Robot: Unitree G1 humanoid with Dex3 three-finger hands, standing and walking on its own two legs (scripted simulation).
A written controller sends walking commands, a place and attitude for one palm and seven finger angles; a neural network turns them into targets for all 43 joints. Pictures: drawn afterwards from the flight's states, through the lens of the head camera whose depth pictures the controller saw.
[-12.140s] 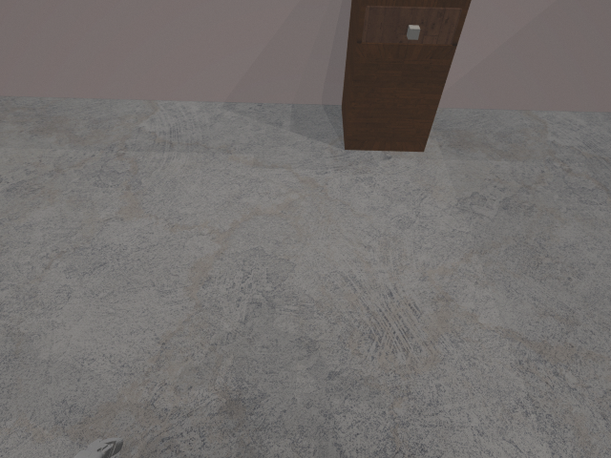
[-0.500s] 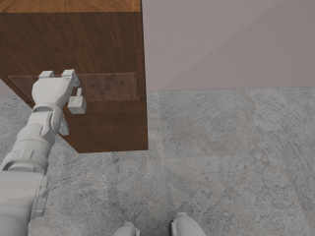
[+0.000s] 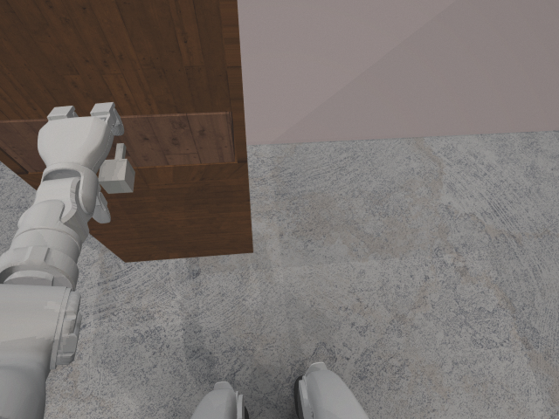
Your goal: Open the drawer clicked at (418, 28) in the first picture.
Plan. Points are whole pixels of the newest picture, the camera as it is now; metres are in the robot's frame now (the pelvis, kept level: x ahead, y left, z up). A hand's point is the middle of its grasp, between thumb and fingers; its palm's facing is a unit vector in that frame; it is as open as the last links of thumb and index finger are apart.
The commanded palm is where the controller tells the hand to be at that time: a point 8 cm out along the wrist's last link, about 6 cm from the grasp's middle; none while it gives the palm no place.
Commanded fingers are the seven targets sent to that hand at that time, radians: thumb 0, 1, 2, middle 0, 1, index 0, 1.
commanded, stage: move the hooked fingers above the handle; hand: left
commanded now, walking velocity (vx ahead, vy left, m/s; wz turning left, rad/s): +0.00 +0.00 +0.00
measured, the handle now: (118, 165) +0.53 +0.24 -0.06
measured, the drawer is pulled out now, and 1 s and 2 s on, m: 0.00 0.00 0.00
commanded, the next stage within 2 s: lower the fingers behind the handle in 0.40 s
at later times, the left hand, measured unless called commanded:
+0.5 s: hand (91, 166) +0.49 +0.25 +0.00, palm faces -0.10 +0.00 -1.00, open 13.8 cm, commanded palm +0.48 +0.24 +0.06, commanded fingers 0.00 -0.50 0.30 -0.30 -1.20 -0.30 -1.20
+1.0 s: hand (105, 178) +0.49 +0.24 -0.03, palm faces -0.08 +0.00 -1.00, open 13.8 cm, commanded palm +0.48 +0.24 +0.02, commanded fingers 0.00 -0.50 0.30 -0.30 -1.20 -0.30 -1.20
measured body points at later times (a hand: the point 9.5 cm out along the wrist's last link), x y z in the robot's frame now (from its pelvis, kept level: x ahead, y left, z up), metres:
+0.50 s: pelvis +0.01 -0.01 +0.00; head +0.15 +0.00 +0.43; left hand +0.49 +0.25 +0.05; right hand +0.02 -0.29 -0.12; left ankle -0.02 +0.09 -0.67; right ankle +0.03 -0.12 -0.67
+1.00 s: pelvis +0.00 -0.01 -0.02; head +0.15 +0.00 +0.41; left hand +0.49 +0.24 +0.02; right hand +0.00 -0.28 -0.14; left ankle -0.02 +0.09 -0.67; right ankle +0.03 -0.12 -0.67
